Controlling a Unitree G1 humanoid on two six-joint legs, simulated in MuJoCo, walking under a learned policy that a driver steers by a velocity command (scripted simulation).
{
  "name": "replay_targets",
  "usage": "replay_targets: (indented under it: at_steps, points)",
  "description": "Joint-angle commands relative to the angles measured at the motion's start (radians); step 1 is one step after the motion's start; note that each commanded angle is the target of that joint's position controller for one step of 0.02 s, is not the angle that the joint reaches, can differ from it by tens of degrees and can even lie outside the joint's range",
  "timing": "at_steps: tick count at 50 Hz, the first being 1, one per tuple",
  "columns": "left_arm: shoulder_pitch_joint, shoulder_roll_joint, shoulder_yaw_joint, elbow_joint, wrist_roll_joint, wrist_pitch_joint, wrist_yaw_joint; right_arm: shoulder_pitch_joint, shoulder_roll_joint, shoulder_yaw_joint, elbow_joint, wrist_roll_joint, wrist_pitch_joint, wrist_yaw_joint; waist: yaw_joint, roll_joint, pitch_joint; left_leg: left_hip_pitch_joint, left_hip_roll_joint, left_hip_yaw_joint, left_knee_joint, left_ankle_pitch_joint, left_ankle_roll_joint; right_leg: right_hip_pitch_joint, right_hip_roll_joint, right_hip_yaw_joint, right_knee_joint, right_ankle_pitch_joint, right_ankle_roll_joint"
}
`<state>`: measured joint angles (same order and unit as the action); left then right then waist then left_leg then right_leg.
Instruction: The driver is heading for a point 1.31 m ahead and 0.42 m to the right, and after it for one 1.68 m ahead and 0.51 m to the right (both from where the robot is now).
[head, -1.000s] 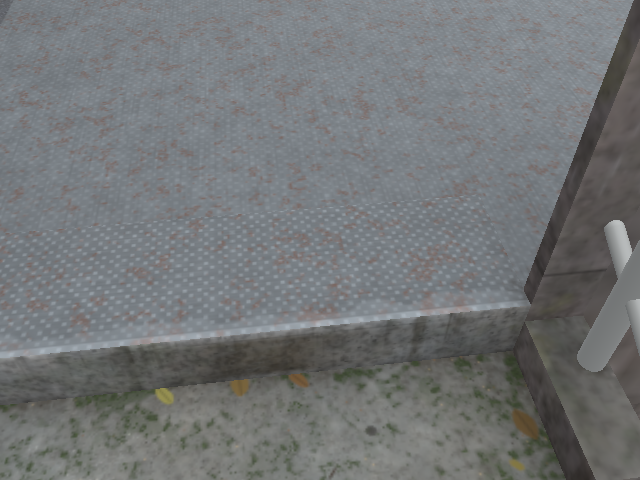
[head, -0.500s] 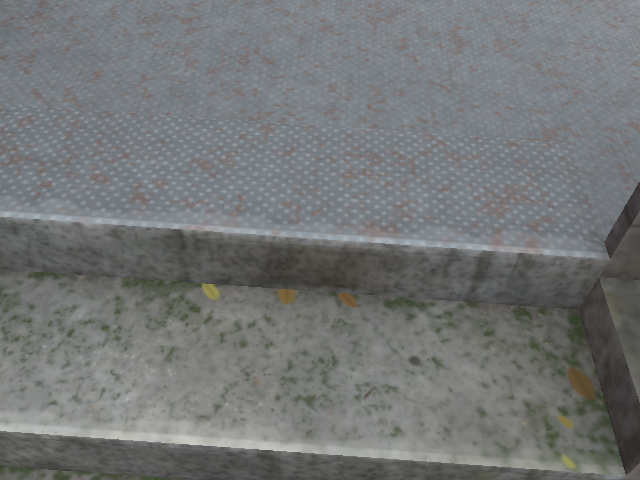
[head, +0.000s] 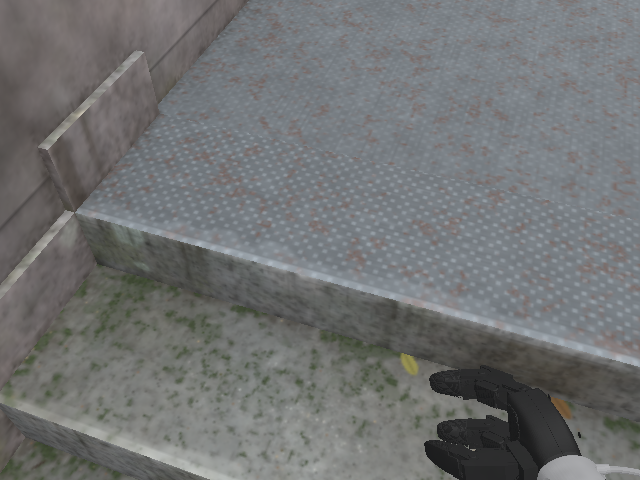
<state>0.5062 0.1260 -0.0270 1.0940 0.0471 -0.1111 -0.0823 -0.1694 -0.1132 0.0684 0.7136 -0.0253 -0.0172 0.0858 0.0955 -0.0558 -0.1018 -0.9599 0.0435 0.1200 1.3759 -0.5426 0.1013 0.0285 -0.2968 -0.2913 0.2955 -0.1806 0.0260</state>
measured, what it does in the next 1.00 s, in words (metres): climbs, turning right: right foot 0.15 m higher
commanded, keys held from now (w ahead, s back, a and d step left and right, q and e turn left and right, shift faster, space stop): w+e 1.00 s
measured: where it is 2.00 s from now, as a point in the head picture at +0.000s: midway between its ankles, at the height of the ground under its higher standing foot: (551, 176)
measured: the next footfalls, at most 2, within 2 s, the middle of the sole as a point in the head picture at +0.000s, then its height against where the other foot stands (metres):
right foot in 0.58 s outside the picture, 0.15 m higher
left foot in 1.08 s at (418, 244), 0.15 m higher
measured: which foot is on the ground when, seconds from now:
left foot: down 0.00-0.64, up 0.66-1.00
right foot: down 0.00-0.00, up 0.02-0.56, down 0.58-1.00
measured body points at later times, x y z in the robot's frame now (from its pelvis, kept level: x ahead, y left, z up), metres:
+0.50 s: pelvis +0.22 +0.02 +0.14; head +0.21 +0.02 +0.59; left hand +0.45 +0.16 +0.04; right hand +0.11 -0.11 -0.03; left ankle +0.09 +0.12 -0.59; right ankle +0.34 -0.12 -0.35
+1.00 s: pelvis +0.50 -0.07 +0.28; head +0.49 -0.06 +0.73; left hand +0.47 +0.12 +0.13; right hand +0.64 -0.34 +0.21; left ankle +0.71 -0.02 -0.21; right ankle +0.38 -0.12 -0.44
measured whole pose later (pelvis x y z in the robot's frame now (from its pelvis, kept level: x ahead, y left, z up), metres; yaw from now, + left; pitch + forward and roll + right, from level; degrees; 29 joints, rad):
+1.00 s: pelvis +0.50 -0.07 +0.28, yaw -29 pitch +5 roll +0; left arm 0.56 0.08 -0.04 1.16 0.09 -0.09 -0.07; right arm -0.03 -0.14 0.07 0.79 -0.06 -0.04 0.03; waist 0.09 -0.02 -0.16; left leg -1.33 0.07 -0.03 1.73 -0.31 0.12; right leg -0.22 0.13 0.18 0.55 -0.41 -0.09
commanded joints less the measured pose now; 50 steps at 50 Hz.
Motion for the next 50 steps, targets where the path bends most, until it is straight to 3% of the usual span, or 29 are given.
replay_targets:
  at_steps: [1, 2, 3, 4, 5, 7, 9, 10, 12, 18, 23, 25, 26, 28, 29, 30, 31, 32, 33, 34, 35, 37, 39, 40, 42, 43, 47, 48, 50]
  points:
    - [-0.121, 0.159, 0.080, -0.161, -0.088, -0.030, 0.030, 0.581, -0.380, -0.159, 0.124, 0.023, -0.020, -0.094, -0.316, 0.370, -0.258, 1.005, 0.244, -0.829, -0.935, 0.253, 0.081, -0.696, 0.293, 0.222, 1.079, -0.072, -0.044]
    - [-0.029, -0.014, 0.062, -0.113, 0.015, -0.023, -0.044, 0.770, -0.404, -0.154, 0.210, -0.083, -0.041, -0.041, -0.258, 0.296, -0.300, 0.940, 0.258, -0.906, -0.920, 0.237, -0.083, -0.821, 0.359, 0.691, 1.281, 0.214, -0.145]
    - [-0.146, 0.031, 0.090, -0.141, -0.008, -0.039, -0.051, 0.689, -0.408, -0.175, 0.241, -0.059, -0.054, -0.026, -0.210, 0.395, -0.041, 0.732, 0.244, -0.761, -0.888, 0.200, -0.129, -0.974, 0.382, 0.684, 1.505, 0.195, -0.161]
    - [-0.108, 0.025, 0.088, -0.098, -0.022, -0.045, -0.036, 0.527, -0.328, -0.158, 0.223, -0.010, -0.059, -0.011, -0.140, 0.361, -0.005, 0.574, 0.229, -0.614, -0.810, 0.233, -0.077, -0.967, 0.354, 0.679, 1.640, 0.238, -0.185]
    - [-0.130, 0.001, 0.070, -0.109, -0.034, -0.045, -0.027, 0.395, -0.240, -0.131, 0.211, 0.009, -0.062, 0.000, -0.064, 0.230, 0.002, 0.498, 0.231, -0.542, -0.786, 0.284, -0.056, -0.995, 0.329, 0.638, 1.700, 0.247, -0.208]
    - [-0.168, 0.038, 0.067, -0.106, -0.052, -0.025, 0.000, 0.309, -0.070, -0.074, 0.218, -0.041, -0.050, 0.011, 0.022, 0.077, -0.029, 0.423, 0.247, -0.465, -0.810, 0.357, -0.090, -1.029, 0.282, 0.604, 1.673, 0.352, -0.230]
    - [-0.201, 0.049, 0.067, -0.088, -0.064, -0.009, -0.008, 0.313, -0.056, -0.074, 0.216, -0.048, -0.048, -0.009, 0.029, 0.077, 0.002, 0.416, 0.230, -0.321, -0.898, 0.394, -0.089, -1.044, 0.252, 0.542, 1.606, 0.323, -0.203]
    - [-0.207, 0.048, 0.063, -0.089, -0.059, -0.008, -0.021, 0.303, -0.066, -0.076, 0.211, -0.039, -0.056, -0.026, 0.042, 0.127, -0.001, 0.418, 0.204, -0.240, -0.937, 0.447, -0.070, -1.034, 0.248, 0.492, 1.635, 0.296, -0.201]
    - [-0.247, 0.077, 0.065, -0.082, -0.052, -0.010, -0.049, 0.365, -0.077, -0.075, 0.236, -0.056, -0.068, -0.039, 0.006, 0.177, 0.004, 0.455, 0.178, -0.150, -0.973, 0.507, -0.011, -1.075, 0.277, 0.426, 1.824, 0.222, -0.214]
    - [-0.519, 0.064, 0.018, -0.218, -0.035, 0.022, -0.008, 0.750, -0.058, -0.031, 0.429, -0.116, -0.059, -0.033, -0.136, 0.080, 0.094, 1.008, 0.269, -0.122, -1.023, 0.555, 0.094, -1.640, 0.303, 0.473, 1.951, 0.053, -0.336]
    - [-0.743, 0.058, -0.002, -0.348, -0.036, 0.068, 0.003, 0.805, -0.036, -0.006, 0.445, -0.145, -0.071, -0.031, -0.172, 0.103, 0.095, 0.996, 0.244, 0.006, -1.196, 0.582, 0.095, -1.543, 0.218, 0.285, 1.498, 0.172, -0.296]
    - [-0.870, 0.021, -0.016, -0.401, -0.029, 0.111, -0.014, 0.710, -0.081, -0.014, 0.403, -0.085, -0.072, -0.007, -0.161, 0.111, 0.119, 0.806, 0.273, 0.092, -1.334, 0.740, 0.111, -1.218, 0.201, 0.148, 1.202, -0.069, -0.236]
    - [-0.780, 0.001, -0.011, -0.377, -0.023, 0.115, -0.023, 0.675, -0.115, -0.019, 0.374, -0.061, -0.089, -0.010, -0.114, 0.153, 0.127, 0.765, 0.274, 0.151, -1.295, 1.003, 0.101, -1.060, 0.250, 0.107, 1.210, -0.132, -0.206]
    - [-0.669, 0.029, 0.006, -0.371, -0.047, 0.115, -0.033, 0.680, -0.242, -0.043, 0.380, -0.068, -0.113, -0.007, -0.028, 0.196, 0.111, 0.838, 0.314, 0.179, -1.140, 1.723, 0.108, -0.883, 0.352, 0.080, 1.117, -0.141, -0.196]
    - [-0.557, 0.072, 0.030, -0.347, -0.054, 0.099, -0.029, 0.643, -0.300, -0.066, 0.368, -0.053, -0.120, -0.006, 0.021, 0.212, 0.077, 0.951, 0.315, 0.183, -1.027, 1.853, 0.102, -0.822, 0.416, 0.068, 0.913, -0.181, -0.191]
    - [-0.474, 0.110, 0.048, -0.333, -0.055, 0.081, -0.006, 0.654, -0.299, -0.071, 0.373, -0.068, -0.124, -0.004, 0.030, 0.241, 0.007, 0.911, 0.302, 0.187, -0.914, 1.936, 0.090, -0.623, 0.440, 0.097, 0.860, -0.114, -0.213]
    - [-0.306, 0.140, 0.064, -0.280, -0.059, 0.071, 0.020, 0.707, -0.229, -0.062, 0.374, -0.106, -0.133, -0.003, 0.042, 0.171, -0.120, 0.640, 0.258, 0.143, -0.706, 1.804, 0.034, -0.218, 0.401, 0.268, 0.889, 0.098, -0.280]
    - [-0.101, 0.188, 0.089, -0.207, -0.040, 0.080, 0.032, 0.681, -0.242, -0.064, 0.374, -0.106, -0.125, 0.019, 0.114, 0.122, -0.159, 0.415, 0.149, 0.104, -0.502, 1.386, 0.028, 0.002, 0.375, 0.480, 0.654, -0.062, -0.298]
    - [0.059, 0.252, 0.101, -0.141, 0.000, 0.088, 0.034, 0.558, -0.184, -0.072, 0.337, -0.071, -0.104, 0.043, 0.134, -0.026, -0.135, 0.168, -0.028, -0.017, -0.185, 0.512, -0.015, 0.082, 0.242, 0.855, 0.326, -0.173, -0.372]
    - [0.078, 0.291, 0.129, -0.136, 0.021, 0.085, 0.047, 0.501, -0.166, -0.078, 0.311, -0.011, -0.086, 0.046, 0.136, -0.021, -0.117, 0.118, -0.060, -0.240, 0.224, 0.493, -0.019, -0.069, 0.168, 1.112, 0.166, -0.301, -0.386]
    - [0.027, 0.241, 0.118, -0.118, 0.009, 0.068, 0.059, 0.468, -0.109, -0.075, 0.283, -0.028, -0.089, 0.035, 0.091, -0.066, -0.064, 0.056, -0.064, -0.346, 0.451, 0.571, -0.001, -0.224, 0.166, 1.115, 0.160, -0.351, -0.404]
    - [-0.121, 0.115, 0.074, -0.088, -0.008, 0.056, 0.040, 0.375, -0.053, -0.057, 0.228, -0.044, -0.092, 0.006, -0.030, 0.032, 0.001, -0.109, -0.106, -0.376, 0.680, 0.551, 0.055, -0.367, 0.180, 0.994, 0.177, -0.211, -0.396]
    - [-0.280, -0.006, 0.025, -0.074, 0.007, 0.060, 0.016, 0.375, -0.054, -0.044, 0.197, -0.049, -0.073, -0.006, -0.145, 0.112, -0.004, -0.199, -0.073, -0.349, 0.738, 0.544, 0.121, -0.486, 0.221, 0.836, 0.152, -0.160, -0.354]
    - [-0.305, -0.009, 0.017, -0.051, 0.009, 0.047, 0.012, 0.380, -0.076, -0.042, 0.188, -0.058, -0.052, -0.006, -0.181, 0.128, 0.009, -0.236, -0.047, -0.299, 0.676, 0.496, 0.116, -0.515, 0.247, 0.731, 0.155, -0.105, -0.326]
    - [-0.325, 0.031, 0.021, -0.074, 0.015, 0.008, 0.017, 0.347, -0.109, -0.048, 0.169, -0.035, -0.045, -0.028, -0.187, 0.066, 0.028, -0.154, -0.008, -0.205, 0.558, 0.420, 0.071, -0.636, 0.307, 0.577, 0.100, -0.058, -0.281]
    - [-0.207, 0.041, 0.016, -0.044, 0.036, -0.001, 0.033, 0.296, -0.092, -0.035, 0.148, -0.020, -0.052, -0.037, -0.140, -0.004, 0.012, -0.202, -0.024, -0.172, 0.724, 0.345, 0.049, -0.604, 0.309, 0.605, 0.093, -0.047, -0.293]
    - [0.071, 0.056, -0.001, 0.053, 0.088, 0.003, 0.028, 0.011, -0.096, -0.010, -0.004, -0.039, -0.059, -0.064, -0.031, 0.074, 0.043, -0.426, 0.017, -0.189, 0.492, 0.259, 0.050, -0.363, 0.268, 0.725, 0.101, -0.124, -0.265]
    - [0.086, 0.063, 0.000, 0.055, 0.074, -0.005, 0.022, -0.039, -0.098, -0.009, -0.035, -0.037, -0.053, -0.071, -0.018, 0.043, 0.054, -0.404, 0.048, -0.180, 0.380, 0.280, 0.034, -0.366, 0.251, 0.739, 0.077, -0.106, -0.274]
    - [-0.078, 0.086, -0.005, -0.064, 0.006, -0.014, -0.015, -0.161, -0.056, 0.005, -0.104, -0.040, -0.015, -0.070, -0.062, -0.008, 0.110, 0.110, 0.047, -0.040, 0.070, 0.132, -0.043, -0.772, 0.206, 0.733, -0.145, -0.064, -0.308]
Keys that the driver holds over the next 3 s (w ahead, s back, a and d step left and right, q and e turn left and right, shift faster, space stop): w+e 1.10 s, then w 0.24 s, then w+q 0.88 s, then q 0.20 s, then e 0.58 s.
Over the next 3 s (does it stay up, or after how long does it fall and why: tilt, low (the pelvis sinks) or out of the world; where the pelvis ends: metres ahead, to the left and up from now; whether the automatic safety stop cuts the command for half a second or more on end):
stays up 1.27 -0.35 0.43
